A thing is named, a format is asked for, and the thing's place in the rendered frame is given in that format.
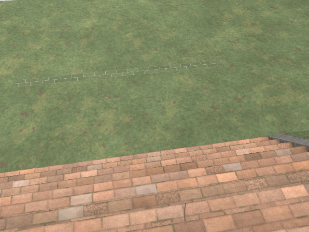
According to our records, stairs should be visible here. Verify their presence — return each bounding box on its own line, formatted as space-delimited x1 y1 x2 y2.
0 136 309 232

